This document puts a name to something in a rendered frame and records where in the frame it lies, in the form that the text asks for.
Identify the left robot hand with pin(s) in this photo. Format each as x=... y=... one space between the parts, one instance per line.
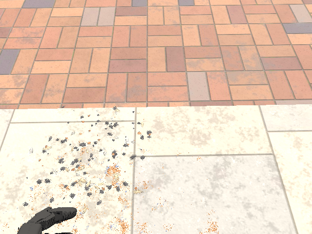
x=47 y=218

